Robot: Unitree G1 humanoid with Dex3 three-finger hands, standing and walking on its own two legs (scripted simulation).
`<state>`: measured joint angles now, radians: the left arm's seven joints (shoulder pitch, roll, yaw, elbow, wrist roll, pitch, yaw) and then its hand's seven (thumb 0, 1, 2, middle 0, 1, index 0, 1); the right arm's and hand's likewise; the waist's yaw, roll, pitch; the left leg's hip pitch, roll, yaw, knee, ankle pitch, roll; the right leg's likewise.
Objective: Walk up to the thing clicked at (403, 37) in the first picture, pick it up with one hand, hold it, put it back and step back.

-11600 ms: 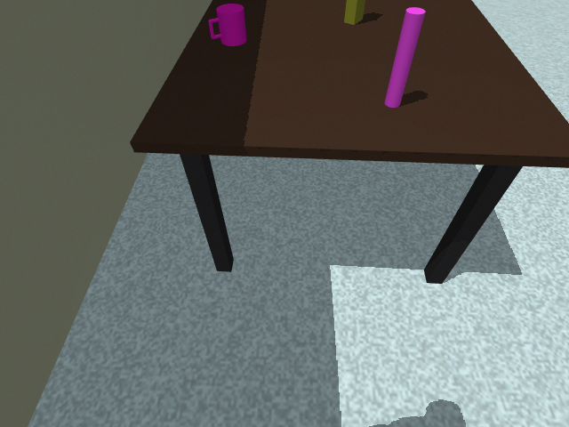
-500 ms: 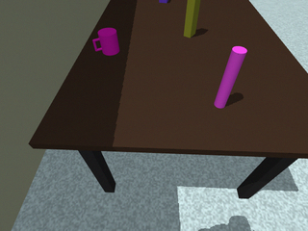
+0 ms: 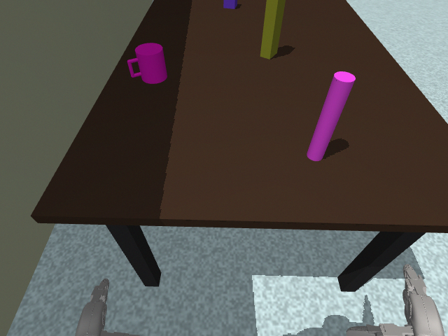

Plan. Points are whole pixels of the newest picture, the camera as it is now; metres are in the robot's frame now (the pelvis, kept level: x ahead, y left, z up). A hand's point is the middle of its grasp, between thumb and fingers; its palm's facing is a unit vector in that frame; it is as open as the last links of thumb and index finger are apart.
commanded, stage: rise first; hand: right
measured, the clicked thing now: (327, 121) +0.55 -0.21 +0.08
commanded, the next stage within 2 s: go down in 1.26 s
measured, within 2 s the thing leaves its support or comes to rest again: neither
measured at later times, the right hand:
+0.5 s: hand (413, 297) +0.18 -0.26 +0.05, palm faces +0.31 +0.88 -0.36, open 17.5 cm
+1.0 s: hand (438, 298) +0.17 -0.26 +0.10, palm faces +0.34 +0.86 -0.39, open 17.5 cm
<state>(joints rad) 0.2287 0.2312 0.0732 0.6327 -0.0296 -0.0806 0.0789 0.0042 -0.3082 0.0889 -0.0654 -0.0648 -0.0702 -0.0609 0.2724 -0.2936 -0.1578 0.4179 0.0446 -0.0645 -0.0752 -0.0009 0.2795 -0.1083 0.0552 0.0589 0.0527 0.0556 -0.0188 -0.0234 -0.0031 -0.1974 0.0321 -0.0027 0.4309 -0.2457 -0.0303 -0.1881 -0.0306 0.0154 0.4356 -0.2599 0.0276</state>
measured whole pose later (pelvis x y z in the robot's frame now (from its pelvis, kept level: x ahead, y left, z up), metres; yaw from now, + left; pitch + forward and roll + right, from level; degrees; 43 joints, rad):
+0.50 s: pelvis -0.01 +0.00 +0.00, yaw +0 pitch -3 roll +0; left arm 0.27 0.23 0.13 0.59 -0.01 -0.09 0.05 -0.01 -0.55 0.04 -0.06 -0.06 -0.06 -0.06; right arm 0.43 -0.29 -0.25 -0.03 0.05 -0.14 -0.03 -0.01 0.54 -0.04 0.05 0.06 0.05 0.06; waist -0.04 -0.03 0.02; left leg -0.14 0.04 0.00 0.43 -0.25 -0.03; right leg -0.13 -0.03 0.02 0.43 -0.25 0.03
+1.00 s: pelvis -0.02 +0.00 +0.00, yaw -1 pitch -4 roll +0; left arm 0.27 0.22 0.15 0.61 -0.01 -0.14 0.03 -0.01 -0.55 0.05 -0.06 -0.05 -0.06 -0.06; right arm 0.44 -0.30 -0.30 -0.14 0.05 -0.24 -0.01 -0.01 0.54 -0.04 0.06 0.06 0.05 0.06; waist -0.04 -0.04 0.04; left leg -0.14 0.04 0.01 0.44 -0.23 -0.03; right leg -0.13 -0.02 0.03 0.43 -0.23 0.03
